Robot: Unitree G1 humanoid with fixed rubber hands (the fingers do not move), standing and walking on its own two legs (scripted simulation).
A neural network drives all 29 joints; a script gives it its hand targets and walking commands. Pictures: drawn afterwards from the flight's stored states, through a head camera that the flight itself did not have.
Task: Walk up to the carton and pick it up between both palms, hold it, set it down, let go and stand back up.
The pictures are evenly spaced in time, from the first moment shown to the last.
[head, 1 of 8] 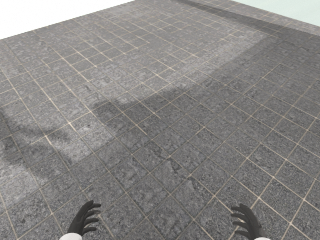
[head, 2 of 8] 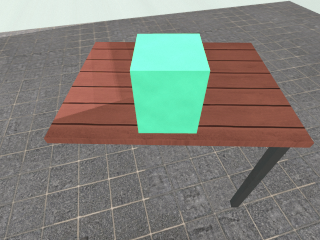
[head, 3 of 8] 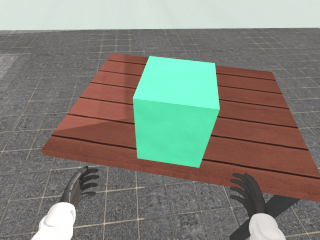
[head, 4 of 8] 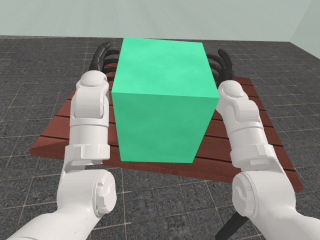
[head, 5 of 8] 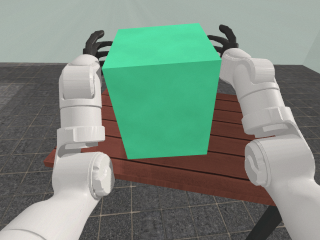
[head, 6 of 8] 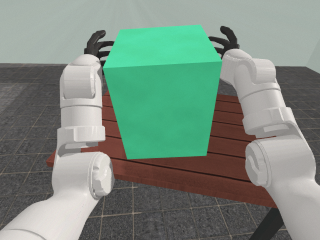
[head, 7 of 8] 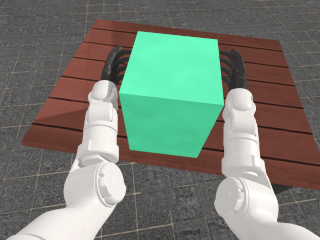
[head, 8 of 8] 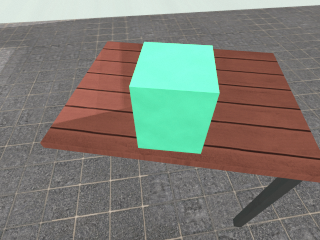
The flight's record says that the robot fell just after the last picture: no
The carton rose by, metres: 0.21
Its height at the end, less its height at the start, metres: +0.00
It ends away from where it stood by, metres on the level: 0.00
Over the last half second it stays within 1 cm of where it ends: yes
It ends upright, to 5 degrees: yes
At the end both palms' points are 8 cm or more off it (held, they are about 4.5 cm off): yes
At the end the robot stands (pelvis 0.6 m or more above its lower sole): yes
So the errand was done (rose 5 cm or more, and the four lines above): yes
